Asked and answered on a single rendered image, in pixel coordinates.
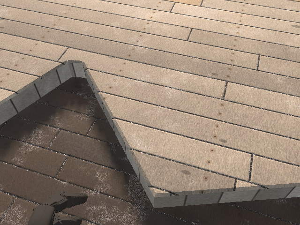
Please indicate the robot left hand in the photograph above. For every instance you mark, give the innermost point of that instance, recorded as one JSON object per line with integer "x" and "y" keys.
{"x": 45, "y": 214}

